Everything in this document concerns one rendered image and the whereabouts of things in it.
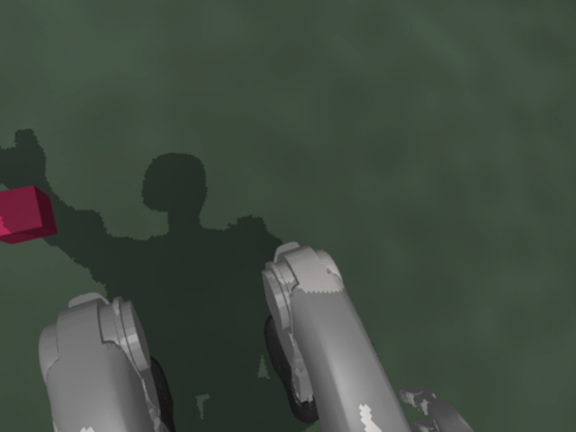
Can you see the left robot foot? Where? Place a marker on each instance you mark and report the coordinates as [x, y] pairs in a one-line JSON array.
[[164, 396]]

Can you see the cube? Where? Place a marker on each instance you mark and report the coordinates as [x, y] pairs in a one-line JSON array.
[[25, 214]]

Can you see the right robot foot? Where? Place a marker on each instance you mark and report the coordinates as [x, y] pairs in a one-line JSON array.
[[303, 411]]

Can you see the right robot hand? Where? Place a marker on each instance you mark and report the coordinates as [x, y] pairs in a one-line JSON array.
[[443, 416]]

